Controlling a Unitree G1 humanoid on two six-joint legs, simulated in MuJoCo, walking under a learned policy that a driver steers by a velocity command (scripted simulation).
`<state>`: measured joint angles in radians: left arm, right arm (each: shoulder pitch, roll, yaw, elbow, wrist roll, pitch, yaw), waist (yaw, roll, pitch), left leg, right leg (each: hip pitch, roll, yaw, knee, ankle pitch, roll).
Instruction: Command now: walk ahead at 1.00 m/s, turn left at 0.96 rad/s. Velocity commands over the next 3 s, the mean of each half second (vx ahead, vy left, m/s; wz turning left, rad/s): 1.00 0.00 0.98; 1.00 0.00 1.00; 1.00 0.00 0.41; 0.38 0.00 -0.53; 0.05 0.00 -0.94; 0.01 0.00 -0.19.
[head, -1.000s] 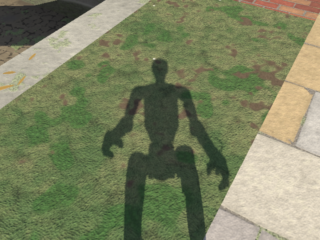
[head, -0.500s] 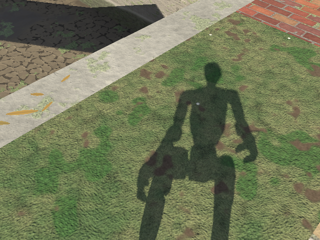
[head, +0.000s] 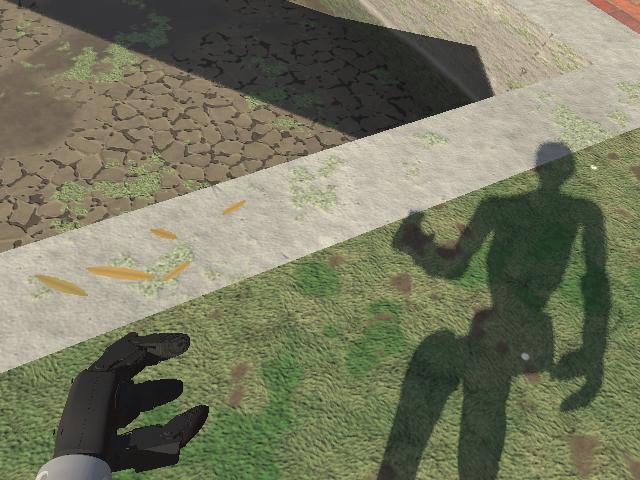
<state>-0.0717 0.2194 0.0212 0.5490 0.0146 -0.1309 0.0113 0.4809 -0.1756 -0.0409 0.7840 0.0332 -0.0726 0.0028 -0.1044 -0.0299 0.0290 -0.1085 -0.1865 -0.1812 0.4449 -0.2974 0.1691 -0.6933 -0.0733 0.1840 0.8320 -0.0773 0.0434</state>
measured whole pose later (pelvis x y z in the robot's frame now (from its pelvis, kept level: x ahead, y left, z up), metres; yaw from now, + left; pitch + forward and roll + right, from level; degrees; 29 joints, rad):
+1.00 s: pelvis +0.77 +0.27 -0.02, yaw +60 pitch +1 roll -2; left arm -0.04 0.25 0.03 0.49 -0.01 -0.12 0.00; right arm 0.45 -0.23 -0.05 0.75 0.05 -0.04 -0.03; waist -0.12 -0.04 0.04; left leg -0.07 -0.15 -0.29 0.58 -0.49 0.12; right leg -0.62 -0.01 0.15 0.57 0.06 0.07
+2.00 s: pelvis +0.87 +0.63 -0.03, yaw +53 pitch +1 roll +0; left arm 0.12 0.28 0.02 0.53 -0.04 0.12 -0.04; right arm 0.12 -0.30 -0.03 0.65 0.00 0.09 -0.05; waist -0.02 0.02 0.06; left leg -0.39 0.08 0.37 0.74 -0.36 0.13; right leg -0.40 -0.02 -0.09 0.86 -0.48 -0.07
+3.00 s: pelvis +0.79 +0.63 +0.00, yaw +21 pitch +2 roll -1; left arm 0.17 0.25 0.00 0.62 0.02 0.04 0.03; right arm 0.26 -0.29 -0.03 0.69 0.05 0.09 -0.02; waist -0.06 0.01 0.06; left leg -0.40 -0.04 -0.17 0.55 -0.25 0.01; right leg -0.24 0.02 0.06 0.49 -0.27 0.01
